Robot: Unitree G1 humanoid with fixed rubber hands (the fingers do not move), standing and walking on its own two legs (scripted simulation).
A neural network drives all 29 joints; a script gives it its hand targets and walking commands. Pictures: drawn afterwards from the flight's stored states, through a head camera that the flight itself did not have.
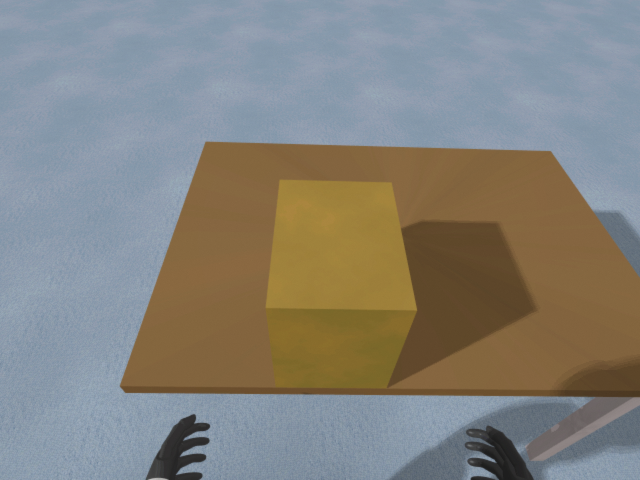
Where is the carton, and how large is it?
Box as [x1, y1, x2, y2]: [266, 180, 416, 387]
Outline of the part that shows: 280,180 266,299 266,315 275,385 291,387 386,387 416,311 391,182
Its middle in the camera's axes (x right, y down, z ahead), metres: +0.02 +0.07 +0.66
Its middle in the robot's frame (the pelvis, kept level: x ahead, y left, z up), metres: +0.45 +0.00 -0.06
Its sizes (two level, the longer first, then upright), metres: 0.255 0.190 0.245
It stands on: a table, 0.59 m high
